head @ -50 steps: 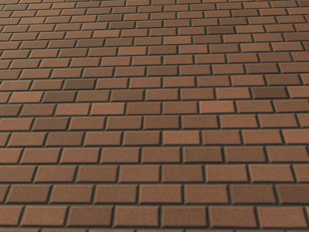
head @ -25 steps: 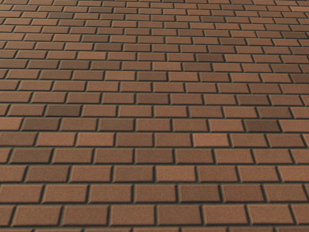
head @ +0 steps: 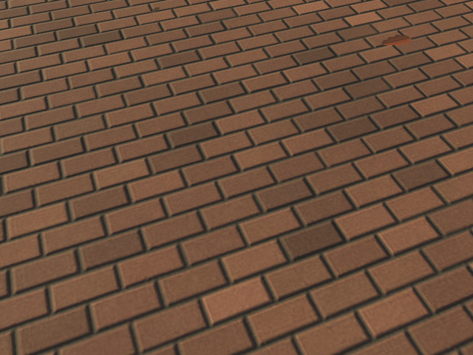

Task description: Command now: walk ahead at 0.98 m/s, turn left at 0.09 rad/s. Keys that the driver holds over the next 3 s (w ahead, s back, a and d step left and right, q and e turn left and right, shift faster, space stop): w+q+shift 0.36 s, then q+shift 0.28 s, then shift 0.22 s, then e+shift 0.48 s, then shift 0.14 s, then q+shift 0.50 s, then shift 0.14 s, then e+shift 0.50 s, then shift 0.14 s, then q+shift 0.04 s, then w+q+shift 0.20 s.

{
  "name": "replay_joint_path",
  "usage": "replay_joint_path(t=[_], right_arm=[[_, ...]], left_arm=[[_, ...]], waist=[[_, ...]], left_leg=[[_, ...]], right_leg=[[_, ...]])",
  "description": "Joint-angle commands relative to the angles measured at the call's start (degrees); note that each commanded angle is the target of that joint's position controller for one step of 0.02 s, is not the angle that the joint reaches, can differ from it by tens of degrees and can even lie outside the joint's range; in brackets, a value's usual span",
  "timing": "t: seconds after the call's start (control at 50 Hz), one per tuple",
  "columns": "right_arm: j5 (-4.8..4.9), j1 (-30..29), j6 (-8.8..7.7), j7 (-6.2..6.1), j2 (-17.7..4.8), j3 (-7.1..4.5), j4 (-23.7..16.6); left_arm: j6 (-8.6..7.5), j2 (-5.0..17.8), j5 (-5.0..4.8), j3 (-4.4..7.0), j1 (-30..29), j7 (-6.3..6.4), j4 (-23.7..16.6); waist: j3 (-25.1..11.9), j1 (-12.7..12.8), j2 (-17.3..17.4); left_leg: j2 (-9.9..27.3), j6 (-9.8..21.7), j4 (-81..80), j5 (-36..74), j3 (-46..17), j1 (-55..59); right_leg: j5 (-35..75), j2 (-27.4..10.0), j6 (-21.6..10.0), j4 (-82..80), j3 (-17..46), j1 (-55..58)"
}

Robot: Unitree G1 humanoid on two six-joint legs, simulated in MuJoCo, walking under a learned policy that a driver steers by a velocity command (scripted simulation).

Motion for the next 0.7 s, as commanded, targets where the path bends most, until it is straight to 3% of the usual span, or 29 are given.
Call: replay_joint_path(t=[0.02, 0.04, 0.1, 0.14, 0.18, 0.2, 0.22, 0.24, 0.26, 0.28, 0.3, 0.32, 0.34, 0.36, 0.38, 0.4, 0.44, 0.48, 0.5, 0.52, 0.54, 0.56, 0.58, 0.6, 0.62, 0.64, 0.66, 0.68, 0.7], right_arm=[[1.43, -2.07, 1.25, 0.85, -5.59, -1.2, -1.73], [2.09, -3.23, 1.23, 0.96, -5.08, -1.14, -1.61], [1.96, -9.06, -0.02, 1.79, -3.49, -0.38, -3.06], [1.9, -7.84, -0.45, 2.27, -4.97, -0.66, -1.72], [1.58, -1.82, 0.01, 2.18, -7.5, -1.42, 1.01], [1.46, 4.84, 0.42, 1.81, -9.67, -2.28, 3.15], [1.41, 15.49, 0.82, 1.39, -12.41, -3.55, 6.36], [1.45, 29.23, 1.24, 0.74, -14.8, -5.05, 10.04], [2.21, 34.57, 1.67, -0.09, -15.6, -6.08, 12.48], [1.18, 27.75, 2.01, -0.44, -15.74, -5.92, 12.51], [0.49, 20.99, 1.91, -0.69, -16.22, -6.06, 9.43], [0.47, 16.55, 1.93, -0.94, -12.45, -5.92, 6.88], [0.48, 13.41, 1.77, -0.79, -10.17, -5.42, 6.81], [0.76, 12.67, 1.03, -0.94, -10.66, -5.26, 6.86], [1.1, 11.83, 0.13, -1.26, -10.71, -5.02, 6.62], [1.4, 11.52, -0.65, -1.23, -10.69, -4.71, 6.85], [1.43, 11.86, -1.76, -1.0, -13.26, -5.39, 6.75], [2.44, 14.28, -1.3, -0.94, -12.32, -5.71, 7.78], [5.76, 15.27, -1.51, -1.99, -8.0, -4.87, 5.89], [5.98, 16.41, -0.93, -2.49, -10.39, -5.3, 6.85], [5.35, 16.91, -0.17, -2.98, -11.79, -5.75, 7.14], [4.81, 16.19, 0.44, -3.38, -11.68, -5.87, 6.88], [4.51, 14.46, 0.81, -3.63, -11.24, -5.98, 6.1], [4.62, 11.29, 1.22, -3.85, -10.92, -6.04, 4.6], [3.58, 8.91, 1.58, -3.97, -8.7, -5.48, 2.25], [0.63, 12.0, 2.19, -4.13, -0.61, -3.03, -0.39], [2.82, 26.69, 1.97, -3.07, -4.43, -2.99, -1.2], [3.64, 25.92, 2.95, -2.63, -8.79, -3.59, -0.87], [3.74, 17.95, 3.79, -2.97, -11.19, -4.44, -1.75]], left_arm=[[-3.59, 5.42, -0.36, 0.93, 1.26, -0.73, -2.44], [-3.84, 5.39, -0.48, 0.74, 1.53, -0.82, -2.2], [-4.96, 4.31, -0.87, -0.38, 3.99, -0.25, -0.6], [-5.31, 5.57, -0.6, -0.6, 3.91, 0.79, -0.29], [-4.59, 8.82, -0.24, 0.15, 1.17, 2.75, -1.06], [-3.63, 10.0, 0.31, 0.6, -0.47, 3.58, -1.54], [-2.5, 11.22, 0.99, 1.09, -3.74, 4.14, -2.54], [-1.53, 12.79, 1.38, 1.78, -10.27, 4.44, -4.18], [-1.45, 9.61, 1.42, 1.32, -15.26, 3.41, -4.73], [-3.02, -1.83, 1.67, -1.85, -13.69, 2.04, -9.56], [-4.19, -1.81, -0.25, -3.23, -6.52, 1.23, -13.35], [-5.28, 2.75, 1.23, -3.33, -8.81, 0.75, -12.64], [-5.23, 4.71, 1.9, -2.87, -11.2, 0.47, -12.12], [-4.45, 4.21, 3.03, -3.26, -11.81, 0.42, -13.03], [-3.0, 4.26, 3.51, -3.5, -12.04, 0.51, -13.15], [-1.73, 4.07, 3.27, -3.78, -12.55, 0.59, -13.7], [-1.24, 2.94, 2.34, -4.49, -17.41, 0.52, -16.53], [-1.19, 0.68, 1.28, -5.33, -21.66, 0.34, -18.29], [-3.58, 0.16, -0.84, -4.36, -28.08, 1.43, -20.94], [-4.15, 0.58, -1.47, -3.88, -28.52, 1.92, -21.81], [-4.31, 1.65, -2.0, -3.02, -28.29, 2.27, -22.15], [-4.42, 3.41, -2.55, -2.05, -27.67, 2.58, -22.48], [-4.48, 5.14, -2.69, -1.06, -25.78, 3.02, -22.51], [-4.49, 5.66, -2.04, -0.36, -19.67, 3.28, -21.38], [-4.12, 6.6, -1.02, 0.25, -7.36, 3.36, -18.33], [-3.1, 8.09, 0.05, -0.06, -0.16, 3.23, -16.79], [-2.67, 7.89, 1.48, -0.41, -1.42, 1.95, -16.38], [-1.96, 8.0, 0.26, 0.77, -10.23, 1.91, -18.45], [-1.15, 2.79, -0.13, -0.25, -15.04, 2.44, -19.64]], waist=[[7.79, 0.53, 0.86], [6.92, 1.2, 0.78], [6.98, 2.84, -1.49], [3.51, 1.68, -3.24], [-1.86, -2.57, -7.28], [-5.29, -6.56, -8.28], [-9.21, -12.27, -8.6], [-11.43, -20.26, -7.89], [-8.63, -22.28, 1.6], [-5.35, -9.97, 16.18], [-15.94, -4.55, 13.99], [-9.92, -4.29, 0.59], [-2.55, -1.56, -7.84], [0.66, 0.79, -8.09], [4.17, 2.39, -9.33], [6.36, 3.66, -9.35], [7.02, 2.78, -6.66], [2.84, -0.5, -2.02], [0.47, -4.35, -3.36], [-2.09, -4.37, -1.23], [-3.66, -4.39, 2.23], [-4.43, -3.68, 4.55], [-5.83, -2.04, 6.14], [-9.57, 2.04, 7.06], [-18.36, 7.0, 7.35], [-26.57, 6.25, -5.54], [-36.97, -1.06, -17.95], [-33.08, -1.91, -15.45], [-23.32, -0.45, -8.37]], left_leg=[[-0.59, 1.15, -8.83, 8.08, 3.95, -4.39], [-2.55, 1.95, -12.52, 11.74, 4.7, -4.29], [-6.34, 4.29, -26.79, 22.39, 10.64, 1.19], [-10.31, 5.86, -32.43, 26.17, 13.62, 5.32], [-14.18, 6.51, -34.35, 24.38, 14.77, 11.63], [-16.59, 6.97, -33.83, 20.7, 15.18, 18.19], [-18.08, 8.14, -33.11, 16.65, 14.27, 27.81], [-14.56, 11.9, -36.24, 13.91, 8.51, 38.21], [-11.24, 14.74, -39.94, 11.42, 3.54, 45.04], [-5.94, 19.37, -30.74, 23.51, -12.77, 53.92], [3.55, 28.15, -46.69, -0.99, -38.16, 59.38], [4.67, 25.49, -58.37, -18.87, -43.91, 49.96], [2.5, 21.7, -60.99, -20.15, -39.01, 37.89], [0.79, 21.01, -61.23, -14.83, -36.03, 30.04], [-1.65, 20.13, -61.51, -5.21, -31.56, 22.86], [-3.87, 19.23, -61.71, 5.79, -26.32, 15.59], [-7.93, 17.45, -60.07, 33.51, -17.92, 9.15], [-13.38, 11.2, -54.24, 44.46, -11.76, 11.29], [-15.54, 8.07, -52.91, 33.25, -15.22, 10.85], [-15.94, 6.25, -51.74, 29.27, -16.77, 14.26], [-15.87, 4.92, -50.13, 26.62, -18.72, 16.99], [-16.05, 3.48, -46.57, 25.65, -19.7, 19.29], [-16.7, 1.68, -40.84, 26.06, -19.84, 20.48], [-18.52, -0.79, -32.34, 26.7, -18.36, 20.14], [-19.75, -3.06, -16.46, 15.11, -15.71, 15.96], [-23.2, -3.87, 0.79, -31.02, -9.68, 4.8], [-19.15, -4.34, 15.94, -31.82, -14.23, 1.91], [-13.14, -5.74, 20.93, -23.31, -9.93, -2.45], [-10.84, -6.37, 18.24, -18.1, -5.85, -5.54]], right_leg=[[25.65, -14.65, 2.32, -18.85, 7.97, -6.49], [31.04, -12.84, 4.44, -18.76, 3.9, -4.5], [50.07, -13.67, 7.97, -21.1, -2.25, -1.78], [66.71, -15.4, 10.07, -19.5, -4.4, 6.08], [83.58, -18.06, 11.68, -11.72, -6.54, 13.52], [90.35, -19.23, 12.16, -3.1, -6.63, 14.54], [93.3, -19.89, 12.28, 10.64, -6.38, 12.46], [87.62, -19.39, 11.98, 32.25, -5.98, 5.25], [35.87, -9.42, 10.6, 60.13, -6.24, -7.95], [-12.33, -3.13, 11.64, 78.36, 1.41, -35.86], [-11.31, -5.56, 11.21, 79.21, 11.78, -44.68], [-4.36, -9.27, 9.22, 70.83, 13.13, -44.48], [-0.78, -11.9, 8.85, 64.23, 11.78, -41.1], [-1.31, -13.26, 9.9, 59.75, 11.55, -38.51], [-1.25, -14.81, 11.48, 55.34, 10.72, -35.57], [-1.57, -15.89, 12.91, 49.14, 8.95, -31.31], [3.85, -15.19, 14.64, 35.18, 4.46, -24.29], [16.0, -11.91, 13.72, 22.18, 1.81, -18.29], [18.48, -6.89, 14.16, 13.51, 4.91, -15.19], [21.59, -4.04, 14.44, 6.71, 4.75, -12.28], [23.96, -2.61, 14.6, 2.81, 5.46, -9.68], [26.16, -2.67, 14.3, -0.06, 6.86, -7.71], [28.78, -3.32, 13.93, -2.1, 7.71, -4.52], [35.56, -4.62, 13.27, -5.12, 7.59, 3.0], [41.41, -12.92, 9.97, -0.85, 12.88, 17.64], [70.71, -29.2, 5.72, 10.22, 26.53, 30.95], [66.13, -43.64, -5.58, 8.95, 46.96, 34.99], [39.69, -41.69, -9.53, 3.71, 48.89, 28.84], [25.61, -34.4, -7.18, 0.36, 38.64, 19.48]])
